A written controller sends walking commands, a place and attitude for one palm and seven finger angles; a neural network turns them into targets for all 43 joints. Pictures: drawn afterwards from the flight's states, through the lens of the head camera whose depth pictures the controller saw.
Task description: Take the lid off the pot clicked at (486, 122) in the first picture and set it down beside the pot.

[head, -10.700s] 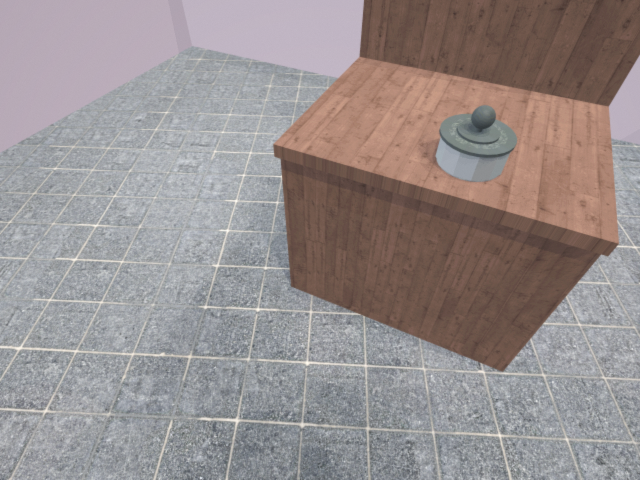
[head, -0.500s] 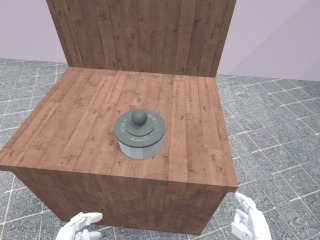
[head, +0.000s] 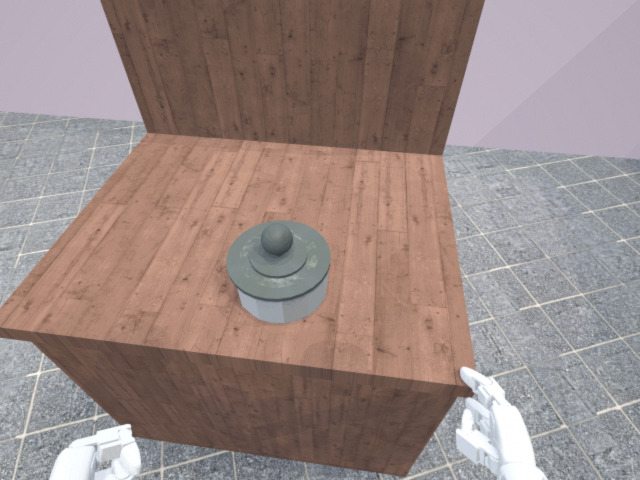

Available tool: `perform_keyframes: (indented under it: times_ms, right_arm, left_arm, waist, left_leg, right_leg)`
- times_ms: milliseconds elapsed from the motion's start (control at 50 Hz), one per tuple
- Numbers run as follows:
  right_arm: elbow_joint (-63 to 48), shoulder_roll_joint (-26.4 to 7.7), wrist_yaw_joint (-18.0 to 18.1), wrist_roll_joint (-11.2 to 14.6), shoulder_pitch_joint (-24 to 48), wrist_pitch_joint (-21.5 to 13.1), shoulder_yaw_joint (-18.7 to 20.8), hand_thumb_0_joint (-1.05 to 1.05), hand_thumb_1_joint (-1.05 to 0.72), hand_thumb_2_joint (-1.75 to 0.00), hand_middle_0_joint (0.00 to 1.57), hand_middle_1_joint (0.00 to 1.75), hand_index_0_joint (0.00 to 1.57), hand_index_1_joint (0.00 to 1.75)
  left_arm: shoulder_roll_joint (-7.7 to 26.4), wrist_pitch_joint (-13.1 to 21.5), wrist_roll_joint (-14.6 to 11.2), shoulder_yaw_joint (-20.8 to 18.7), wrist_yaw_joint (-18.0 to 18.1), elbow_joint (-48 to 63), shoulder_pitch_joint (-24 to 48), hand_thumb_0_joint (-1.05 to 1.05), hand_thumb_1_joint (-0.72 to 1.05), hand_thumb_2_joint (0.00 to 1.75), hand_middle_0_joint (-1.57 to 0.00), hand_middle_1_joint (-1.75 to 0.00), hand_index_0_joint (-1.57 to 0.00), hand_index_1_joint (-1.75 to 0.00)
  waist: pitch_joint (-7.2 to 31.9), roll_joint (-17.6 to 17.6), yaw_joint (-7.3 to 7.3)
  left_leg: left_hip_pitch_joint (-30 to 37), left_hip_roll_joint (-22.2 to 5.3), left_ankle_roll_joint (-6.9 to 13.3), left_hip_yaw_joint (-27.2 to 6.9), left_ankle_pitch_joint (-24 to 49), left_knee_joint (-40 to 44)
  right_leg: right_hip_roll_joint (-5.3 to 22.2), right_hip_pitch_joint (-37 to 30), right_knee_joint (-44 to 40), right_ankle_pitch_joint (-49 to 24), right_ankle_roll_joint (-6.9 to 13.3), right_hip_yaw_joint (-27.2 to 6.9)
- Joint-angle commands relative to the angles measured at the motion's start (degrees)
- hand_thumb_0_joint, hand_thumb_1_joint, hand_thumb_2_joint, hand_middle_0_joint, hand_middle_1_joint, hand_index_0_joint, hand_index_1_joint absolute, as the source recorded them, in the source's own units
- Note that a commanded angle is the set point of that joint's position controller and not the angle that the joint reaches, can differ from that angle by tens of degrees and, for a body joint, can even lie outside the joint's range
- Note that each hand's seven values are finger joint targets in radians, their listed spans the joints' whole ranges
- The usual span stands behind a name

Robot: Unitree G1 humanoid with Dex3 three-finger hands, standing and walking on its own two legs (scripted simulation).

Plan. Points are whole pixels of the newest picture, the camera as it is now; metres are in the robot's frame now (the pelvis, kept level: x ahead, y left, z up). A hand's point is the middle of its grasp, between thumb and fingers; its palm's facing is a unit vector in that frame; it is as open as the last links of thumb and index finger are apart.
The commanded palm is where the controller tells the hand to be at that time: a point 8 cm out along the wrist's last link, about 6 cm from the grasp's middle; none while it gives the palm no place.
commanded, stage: raise the hand higher, near the body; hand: left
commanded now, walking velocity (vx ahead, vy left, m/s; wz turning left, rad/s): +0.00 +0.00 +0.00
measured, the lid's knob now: (277, 239) +0.46 +0.12 +0.03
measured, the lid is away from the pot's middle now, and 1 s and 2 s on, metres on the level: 0.00 0.00 0.00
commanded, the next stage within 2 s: reach forward and open the fingers in 0.64 s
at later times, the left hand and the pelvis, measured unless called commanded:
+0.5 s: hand (109, 423) +0.16 +0.24 +0.05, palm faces +0.27 -0.89 -0.38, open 3.1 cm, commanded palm +0.11 +0.28 +0.09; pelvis +0.00 +0.01 +0.00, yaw -1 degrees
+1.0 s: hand (89, 389) +0.18 +0.26 +0.09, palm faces -0.06 -0.21 -0.98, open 2.9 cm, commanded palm +0.16 +0.27 +0.14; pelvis -0.02 +0.01 +0.00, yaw -3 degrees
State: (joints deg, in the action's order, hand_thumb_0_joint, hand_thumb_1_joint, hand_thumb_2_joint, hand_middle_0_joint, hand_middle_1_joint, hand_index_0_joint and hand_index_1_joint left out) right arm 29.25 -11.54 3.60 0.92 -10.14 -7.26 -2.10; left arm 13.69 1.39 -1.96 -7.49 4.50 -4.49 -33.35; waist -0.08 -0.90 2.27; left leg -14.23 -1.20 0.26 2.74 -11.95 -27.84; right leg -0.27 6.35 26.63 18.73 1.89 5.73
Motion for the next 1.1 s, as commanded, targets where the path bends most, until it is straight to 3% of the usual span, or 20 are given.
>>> perform_keyframes:
  times_ms: [0,60,160,240,280,360,480,620,720,740,760,780,820,860,960,980,1020,1040,1060,1080]
  right_arm:
    - [-5.9,-6.4,1.1,0.2,6.0,-0.9,3.4,0.0,-0.9,-0.9,0.2,0.3,0.2,0.3]
    - [-6.3,-6.2,1.0,-0.1,5.5,-1.6,3.3,0.0,-0.9,-0.9,0.2,0.3,0.2,0.3]
    - [-5.8,-6.4,1.4,0.0,5.4,-1.5,3.3,0.0,-0.9,-0.9,0.2,0.3,0.2,0.3]
    - [-6.5,-6.2,1.2,0.0,5.6,-2.0,3.2,0.0,-0.9,-0.9,0.2,0.3,0.2,0.3]
    - [-6.0,-6.3,1.1,-0.1,5.7,-1.9,3.3,0.0,-0.9,-0.9,0.2,0.3,0.2,0.3]
    - [-6.0,-6.0,1.1,-0.1,6.2,-1.4,3.2,0.0,-0.9,-0.9,0.2,0.3,0.2,0.3]
    - [-6.4,-6.1,0.8,-0.3,6.1,-1.8,3.1,0.0,-0.9,-0.9,0.2,0.3,0.2,0.3]
    - [-6.5,-6.2,0.5,-0.1,6.5,-1.4,3.0,0.0,-0.9,-0.9,0.2,0.3,0.2,0.3]
    - [-6.6,-6.0,0.5,-0.2,6.5,-2.1,2.8,0.0,-0.9,-0.9,0.2,0.3,0.2,0.3]
    - [-6.7,-9.6,-0.3,-1.3,7.3,0.8,2.1,0.0,-0.9,-0.9,0.2,0.3,0.2,0.3]
    - [-8.4,-7.5,-0.8,-1.3,7.3,2.5,2.5,0.0,-0.9,-0.9,0.2,0.3,0.2,0.3]
    - [-8.1,-7.7,-1.1,-0.7,8.1,3.5,2.5,0.0,-0.9,-0.9,0.2,0.3,0.2,0.3]
    - [-8.1,-7.9,-1.8,-0.8,8.3,5.9,3.0,0.0,-0.9,-0.9,0.2,0.3,0.2,0.3]
    - [-9.6,-8.6,-2.5,-0.8,9.8,8.9,2.8,0.0,-0.9,-0.9,0.2,0.3,0.2,0.3]
    - [-10.7,-9.1,-2.6,0.1,12.6,11.7,2.2,0.0,-0.9,-0.9,0.2,0.3,0.2,0.3]
    - [-10.7,-8.9,-2.5,0.9,13.9,11.4,2.2,0.0,-0.9,-0.9,0.2,0.3,0.2,0.3]
    - [-9.6,-9.1,-2.4,1.4,12.7,11.5,2.2,0.0,-0.9,-0.9,0.2,0.3,0.2,0.3]
    - [-9.6,-9.0,-2.3,1.9,12.5,11.6,2.4,0.0,-0.9,-0.9,0.2,0.3,0.2,0.3]
    - [-8.8,-9.5,-2.1,1.9,12.4,11.7,2.2,0.0,-0.9,-0.9,0.2,0.3,0.2,0.3]
    - [-8.9,-9.6,-2.1,2.4,14.2,11.1,2.4,0.0,-0.9,-0.9,0.2,0.3,0.2,0.3]
  left_arm:
    - [8.5,3.1,0.0,-5.2,0.4,12.9,-2.6,0.0,0.9,0.9,-1.3,-1.5,-1.3,-1.5]
    - [9.6,3.7,-0.2,-5.9,0.5,18.5,-3.5,0.0,0.9,0.9,-1.3,-1.5,-1.3,-1.5]
    - [9.3,4.1,-0.1,-6.0,0.6,19.1,-1.5,0.0,0.9,0.9,-1.3,-1.5,-1.3,-1.5]
    - [9.4,4.8,-0.2,-5.9,0.4,24.5,-2.4,0.0,0.9,0.9,-1.3,-1.5,-1.3,-1.5]
    - [11.9,4.9,-0.2,-8.3,0.8,26.3,-2.7,0.0,0.9,0.9,-1.3,-1.5,-1.3,-1.5]
    - [10.2,4.9,-0.4,-7.9,0.5,25.1,-3.5,0.0,0.9,0.9,-1.3,-1.5,-1.3,-1.5]
    - [12.8,6.3,-0.5,-9.6,0.7,34.0,-1.1,0.0,0.9,0.9,-1.3,-1.5,-1.3,-1.5]
    - [11.4,6.9,-0.8,-9.3,0.5,34.6,0.7,0.0,0.9,0.9,-1.3,-1.5,-1.3,-1.5]
    - [13.2,8.1,-1.1,-11.2,1.0,39.9,2.6,0.0,0.9,0.9,-1.3,-1.5,-1.3,-1.5]
    - [24.7,4.4,22.1,-7.4,2.1,42.9,5.5,0.0,0.88,0.88,-1.27,-1.49,-1.27,-1.49]
    - [20.0,2.0,22.7,-7.4,2.9,43.4,5.5,0.0,0.87,0.87,-1.25,-1.48,-1.25,-1.48]
    - [20.1,0.7,23.0,-7.1,3.3,42.7,7.9,0.0,0.84,0.87,-1.22,-1.46,-1.22,-1.46]
    - [21.6,-2.3,32.9,-6.7,3.1,35.2,1.7,0.0,0.78,0.88,-1.19,-1.41,-1.19,-1.41]
    - [25.1,-4.2,38.4,-7.2,1.8,37.2,0.7,0.0,0.71,0.92,-1.17,-1.32,-1.17,-1.32]
    - [34.0,-6.6,46.3,-9.1,-2.1,37.9,8.4,0.0,0.53,1.04,-1.15,-1.07,-1.15,-1.07]
    - [34.3,-6.6,46.4,-8.9,-3.5,36.1,10.4,0.0,0.5,1.06,-1.13,-1.04,-1.13,-1.04]
    - [33.6,-6.5,46.4,-6.4,-6.7,31.2,12.5,0.0,0.43,1.1,-1.11,-0.97,-1.11,-0.97]
    - [30.6,-6.7,45.2,-3.0,-8.4,28.1,12.7,0.0,0.4,1.12,-1.1,-0.93,-1.1,-0.93]
    - [32.4,-6.4,45.0,-3.8,-10.1,26.6,15.5,0.0,0.37,1.13,-1.09,-0.9,-1.09,-0.9]
    - [32.8,-5.7,44.6,-3.6,-11.7,26.7,19.0,0.0,0.33,1.15,-1.08,-0.86,-1.08,-0.86]
  waist:
    - [-0.8,-1.7,0.35]
    - [2.6,-3.4,0.97]
    - [0.8,-0.8,0.34]
    - [1.2,-3.2,0.81]
    - [1.4,-4.1,1.28]
    - [-0.5,-1.0,1.03]
    - [1.1,-4.8,1.27]
    - [-0.6,-1.0,0.93]
    - [0.6,-4.3,1.28]
    - [2.0,-7.0,1.11]
    - [2.7,-8.3,1.4]
    - [0.1,-6.5,0.44]
    - [1.0,-4.9,2.54]
    - [5.2,-4.7,3.33]
    - [10.0,-5.7,2.89]
    - [8.1,-7.1,2.42]
    - [5.8,-4.5,1.52]
    - [2.4,-3.0,0.38]
    - [1.3,-1.0,0.41]
    - [0.5,-3.0,-0.09]
  left_leg:
    - [7.2,0.7,1.6,-1.1,8.1,2.8]
    - [9.9,0.5,1.8,-1.3,9.7,3.4]
    - [10.4,0.4,1.9,-1.3,8.2,4.1]
    - [11.7,0.3,1.9,-1.5,8.6,4.9]
    - [11.9,0.2,1.8,-1.8,9.2,5.1]
    - [11.4,0.0,1.7,-1.7,8.5,5.7]
    - [13.0,-0.1,1.6,-2.2,9.0,5.8]
    - [12.3,-0.5,1.5,-2.4,7.2,6.4]
    - [13.0,-0.4,1.4,-2.6,6.5,6.2]
    - [7.7,0.5,2.3,-1.3,10.4,3.7]
    - [6.4,0.4,2.2,-0.8,12.1,3.5]
    - [5.3,0.4,2.2,-1.0,11.8,3.0]
    - [4.1,0.3,1.8,-0.4,9.1,2.6]
    - [4.2,0.6,1.8,0.0,9.8,1.6]
    - [5.7,0.8,2.2,-1.5,8.3,1.4]
    - [5.4,0.8,2.3,-1.7,7.2,1.5]
    - [4.8,0.8,2.4,-2.1,5.7,2.3]
    - [4.0,0.8,2.5,-2.0,4.1,2.9]
    - [3.7,1.1,2.6,-2.3,3.0,3.4]
    - [4.4,1.3,2.8,-2.1,3.0,3.5]
  right_leg:
    - [1.9,7.7,-7.7,-14.1,-1.2,-2.9]
    - [2.0,5.9,-7.6,-14.6,-1.1,-2.9]
    - [1.6,6.9,-8.9,-12.6,-1.4,-2.9]
    - [1.5,5.8,-9.1,-12.0,-1.2,-2.7]
    - [1.4,5.1,-9.3,-12.4,-1.1,-2.9]
    - [1.3,5.8,-9.8,-11.7,-1.3,-2.6]
    - [1.1,4.7,-9.9,-11.6,-1.0,-2.9]
    - [1.0,5.5,-10.2,-9.8,-1.3,-2.8]
    - [1.0,5.1,-10.3,-8.9,-1.0,-3.2]
    - [-0.1,9.4,-6.0,-10.8,-0.8,-4.5]
    - [0.3,8.8,-5.0,-11.2,-0.2,-2.3]
    - [0.2,9.9,-5.3,-11.8,0.0,-2.6]
    - [-0.5,10.5,-4.5,-8.7,0.4,-4.1]
    - [-0.4,9.1,-3.4,-10.5,0.5,-5.0]
    - [0.7,7.5,-4.7,-9.7,-0.3,-6.8]
    - [0.8,7.9,-5.3,-9.8,-0.3,-6.8]
    - [0.8,9.3,-6.6,-7.8,-1.0,-6.0]
    - [0.8,10.1,-7.5,-6.6,-1.4,-5.5]
    - [0.7,11.4,-8.7,-5.5,-1.8,-5.5]
    - [0.8,11.3,-9.0,-6.5,-1.5,-5.9]
